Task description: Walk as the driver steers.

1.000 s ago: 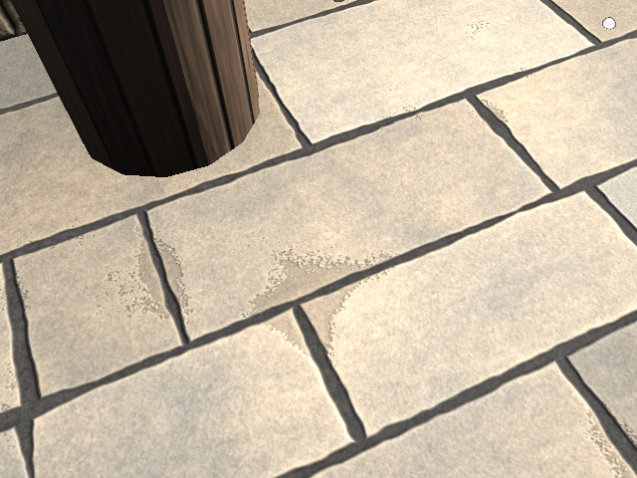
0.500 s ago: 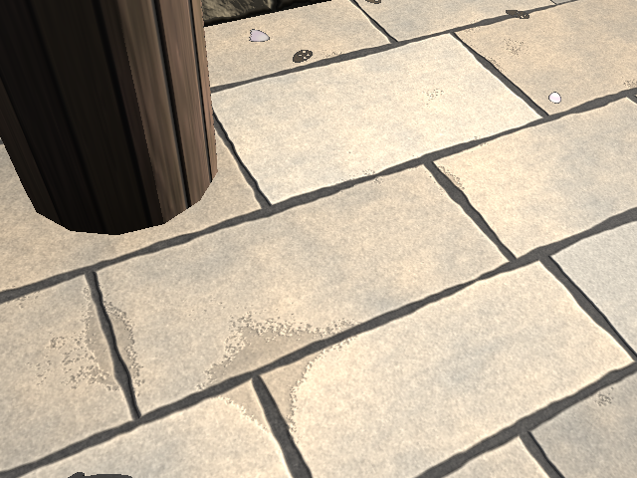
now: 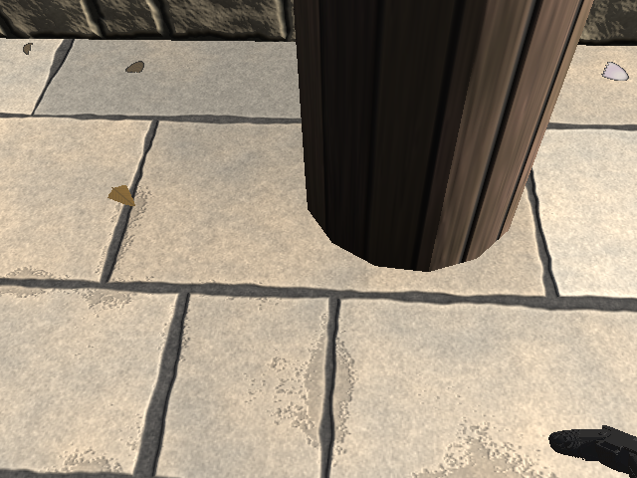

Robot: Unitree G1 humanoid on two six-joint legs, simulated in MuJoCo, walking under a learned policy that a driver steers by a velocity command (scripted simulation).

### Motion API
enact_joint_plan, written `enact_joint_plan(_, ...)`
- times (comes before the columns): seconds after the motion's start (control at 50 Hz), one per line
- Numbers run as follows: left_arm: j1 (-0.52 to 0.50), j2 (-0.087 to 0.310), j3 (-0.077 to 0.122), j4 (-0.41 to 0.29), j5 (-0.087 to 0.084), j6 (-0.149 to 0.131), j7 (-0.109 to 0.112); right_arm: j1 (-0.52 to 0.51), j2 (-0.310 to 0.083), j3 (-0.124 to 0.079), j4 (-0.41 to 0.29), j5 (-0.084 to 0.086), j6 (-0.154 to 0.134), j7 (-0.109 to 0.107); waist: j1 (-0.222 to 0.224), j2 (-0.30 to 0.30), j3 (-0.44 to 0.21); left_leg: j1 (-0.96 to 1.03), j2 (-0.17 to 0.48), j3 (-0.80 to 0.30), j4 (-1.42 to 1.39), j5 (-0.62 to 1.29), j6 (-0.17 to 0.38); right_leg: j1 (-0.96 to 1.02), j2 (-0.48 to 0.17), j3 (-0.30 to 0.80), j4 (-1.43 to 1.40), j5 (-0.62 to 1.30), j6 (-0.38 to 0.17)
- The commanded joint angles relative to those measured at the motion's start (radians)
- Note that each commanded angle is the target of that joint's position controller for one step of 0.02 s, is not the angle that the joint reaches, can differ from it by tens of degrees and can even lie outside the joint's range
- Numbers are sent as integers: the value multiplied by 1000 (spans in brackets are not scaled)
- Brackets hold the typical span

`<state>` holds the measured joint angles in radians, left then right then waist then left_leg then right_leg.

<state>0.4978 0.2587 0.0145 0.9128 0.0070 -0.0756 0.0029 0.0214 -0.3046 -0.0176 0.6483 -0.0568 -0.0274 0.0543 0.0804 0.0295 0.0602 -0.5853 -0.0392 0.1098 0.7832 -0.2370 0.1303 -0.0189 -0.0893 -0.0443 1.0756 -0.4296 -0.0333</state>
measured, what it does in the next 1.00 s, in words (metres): walks ahead: right foot, then left foot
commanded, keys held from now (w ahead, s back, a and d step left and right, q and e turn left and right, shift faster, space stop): shift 1.00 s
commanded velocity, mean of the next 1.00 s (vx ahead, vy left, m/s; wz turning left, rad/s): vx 0.20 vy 0.00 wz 0.02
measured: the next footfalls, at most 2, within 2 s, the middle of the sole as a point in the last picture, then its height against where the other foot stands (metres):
right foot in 0.36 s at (397, 453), level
left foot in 0.74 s outside the picture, level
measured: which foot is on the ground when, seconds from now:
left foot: down 0.00-0.36, up 0.38-0.72, down 0.74-1.00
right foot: up 0.00-0.34, down 0.36-1.00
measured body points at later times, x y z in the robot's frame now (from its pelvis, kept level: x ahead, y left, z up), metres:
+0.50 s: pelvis +0.31 -0.02 +0.03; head +0.34 -0.03 +0.48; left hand +0.37 +0.24 -0.11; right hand +0.39 -0.27 -0.12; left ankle +0.19 +0.09 -0.62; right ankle +0.43 -0.06 -0.70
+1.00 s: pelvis +0.34 +0.00 +0.04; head +0.34 +0.01 +0.49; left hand +0.37 +0.26 -0.11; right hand +0.34 -0.23 -0.11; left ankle +0.33 +0.11 -0.70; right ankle +0.43 -0.06 -0.70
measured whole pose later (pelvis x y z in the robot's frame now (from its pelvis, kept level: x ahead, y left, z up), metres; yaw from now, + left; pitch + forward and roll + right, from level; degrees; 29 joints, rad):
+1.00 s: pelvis +0.34 +0.00 +0.04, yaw +0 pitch -2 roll +1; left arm 0.25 0.22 0.00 1.10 0.00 -0.02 0.01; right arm 0.33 -0.20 0.03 1.09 -0.01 -0.01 -0.02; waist 0.01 -0.02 0.00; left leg -0.14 -0.03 0.01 0.43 -0.26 0.02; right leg -0.28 0.05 -0.04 0.37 -0.07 -0.08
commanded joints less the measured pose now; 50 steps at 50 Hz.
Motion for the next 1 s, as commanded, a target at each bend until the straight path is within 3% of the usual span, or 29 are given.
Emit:
enact_joint_plan(0.02, -185, 151, 31, -184, -40, -40, 3, 388, -237, -86, 94, 5, -22, -45, -195, -11, -216, 787, 402, -606, -419, 205, 115, -714, 50, 143, 455, 126, -40)
enact_joint_plan(0.04, -154, 129, 24, -151, -19, -32, 1, 319, -167, -68, 95, 3, -36, -43, -133, -82, -115, 622, 358, -483, -418, 436, 100, -656, 9, 129, 354, 131, -28)
enact_joint_plan(0.08, -48, 90, 21, -100, 16, 16, -10, 256, -82, -36, 99, 27, -56, -39, -40, -28, -67, 415, 294, -294, -451, 670, 85, -501, -7, 116, 250, 99, -2)
enact_joint_plan(0.1, -39, 80, 23, -90, 21, 31, -16, 257, -62, -28, 109, 36, -68, -34, -25, -14, -65, 390, 275, -245, -476, 753, 81, -478, -2, 104, 192, 95, 4)
enact_joint_plan(0.16, -109, 41, 19, -110, 23, 36, -28, 234, -65, -24, 145, 49, -89, -32, 0, 56, -18, 357, 177, -90, -548, 939, 58, -492, 38, 25, -23, 225, 13)
enact_joint_plan(0.2, -182, 16, 6, -120, 15, 22, -33, 187, -34, -12, 155, 58, -90, -31, -6, 91, -10, 353, 98, 3, -570, 887, 21, -435, 61, -41, -261, 391, 11)
enact_joint_plan(0.26, -261, 3, -4, -118, 15, 7, -34, 267, -41, -13, 198, 67, -95, -39, -64, 62, -50, 463, 132, -8, -545, 828, 4, -367, 93, -64, -466, 607, -1)
enact_joint_plan(0.3, -221, 36, 6, -98, 25, -6, -27, 274, -80, -26, 220, 68, -91, -52, -38, 57, -66, 509, 166, -38, -491, 840, -13, -281, 114, -45, -527, 615, -28)
enact_joint_plan(0.34, -34, 83, 26, -20, 33, -27, -25, 257, -115, -41, 242, 61, -72, -63, 37, 45, -100, 555, 163, -47, -296, 875, -44, -159, 140, -10, -587, 584, -50)
enact_joint_plan(0.36, 50, 101, 32, 19, 40, -40, -22, 255, -120, -43, 249, 59, -59, -65, 74, 17, -113, 556, 122, -26, -126, 750, -62, -99, 108, 15, -671, 707, -61)
enact_joint_plan(0.38, 82, 194, 50, 32, 42, -47, -14, 348, -77, -36, 242, 60, -50, -65, 30, -151, -188, 463, 24, -3, 158, 314, -77, 40, -57, 143, -558, 1291, -103)
enact_joint_plan(0.4, 32, 203, 51, 35, 33, -43, -9, 596, 77, -2, 300, 109, -28, -58, -96, -354, -356, 270, -98, -104, 463, -411, -108, 240, -297, 450, -528, 1668, -306)
enact_joint_plan(0.42, -47, 166, 51, -4, -7, -27, -15, 561, -8, -11, 336, 74, -10, -61, -78, -178, -375, 277, -67, -220, 499, -326, -107, 143, -265, 478, -610, 1401, -309)
enact_joint_plan(0.44, -155, 113, 37, -12, -21, -14, -13, 447, -42, -18, 312, 54, -5, -52, -104, -104, -249, 241, -35, -220, 479, -260, -109, 6, -224, 413, -683, 1064, -288)
enact_joint_plan(0.46, -222, 63, 23, -18, -22, -2, -10, 366, -44, -18, 303, 36, -1, -49, -111, -56, -152, 226, -1, -205, 414, -229, -113, -104, -182, 366, -744, 852, -252)
enact_joint_plan(0.48, -242, 37, 10, -13, -30, 3, -2, 322, -45, -17, 299, 28, 10, -48, -113, -61, -103, 256, 21, -200, 340, -196, -115, -177, -152, 310, -786, 802, -217)
enact_joint_plan(0.5, -262, 7, -5, 2, -25, 6, 5, 323, -26, -9, 311, 21, 26, -49, -125, -79, -95, 351, 33, -185, 258, -183, -123, -270, -114, 228, -797, 853, -181)
enact_joint_plan(0.56, -223, 70, 3, 49, 3, 9, 4, 339, 0, 1, 342, 41, 51, -65, -120, -101, -148, 396, 17, -140, 97, -248, -125, -248, -96, 194, -792, 775, -156)
enact_joint_plan(0.62, -232, 104, 9, 64, 2, 37, 13, 298, -6, 2, 358, 46, 69, -78, -92, -119, -143, 396, 33, -127, -13, -211, -108, -271, -100, 234, -854, 337, -150)
enact_joint_plan(0.68, -258, 122, 17, 76, -2, 63, 19, 295, -3, 7, 380, 44, 71, -74, -87, -136, -92, 421, 27, -103, -103, -162, -87, -349, -89, 265, -923, -26, -119)
enact_joint_plan(0.72, -275, 100, 12, 86, -16, 70, 24, 335, 25, 17, 403, 40, 63, -76, -104, -112, -52, 480, 36, -107, -248, -79, -68, -400, -80, 263, -925, -114, -84)
enact_joint_plan(0.74, -264, 92, 12, 96, -16, 71, 24, 333, 22, 22, 405, 33, 56, -79, -100, -75, -21, 475, 55, -144, -344, -56, -55, -405, -64, 257, -910, -126, -53)
enact_joint_plan(0.76, -239, 83, 12, 101, -20, 72, 21, 328, -11, 19, 401, 29, 47, -81, -79, -18, -7, 430, 114, -232, -419, -122, -38, -386, -28, 233, -882, -102, -21)
enact_joint_plan(0.78, -239, 74, 11, 101, -22, 75, 18, 298, -25, 20, 398, 41, 39, -79, -58, 53, 31, 271, 149, -296, -487, -286, -25, -302, 26, 169, -836, -15, -6)
enact_joint_plan(0.8, -249, 62, 8, 110, -18, 73, 13, 272, 7, 33, 395, 45, 25, -78, -43, 70, 33, 182, 169, -316, -549, -338, -36, -185, 35, 149, -777, 115, -7)
enact_joint_plan(0.82, -239, 42, 3, 120, -14, 68, 10, 251, 9, 35, 395, 48, 13, -79, -25, 90, 20, 144, 170, -313, -575, -325, -55, -102, 39, 138, -741, 203, -10)
enact_joint_plan(0.88, -213, 58, -1, 150, 0, 53, 6, 263, -12, 29, 397, 58, 2, -79, -23, 43, 10, 171, 144, -272, -553, -255, -77, -82, 18, 155, -746, 224, -18)
enact_joint_plan(0.94, -225, 67, -3, 167, -6, 51, 8, 338, 13, 34, 414, 52, 10, -75, -62, -47, 36, 264, 116, -230, -487, -175, -66, -197, 0, 191, -801, 127, -28)
enact_joint_plan(1.0, -230, 55, -7, 176, -11, 50, 13, 373, 13, 36, 424, 48, 11, -74, -78, -58, 21, 309, 112, -222, -466, -131, -58, -217, 0, 196, -818, 125, -25)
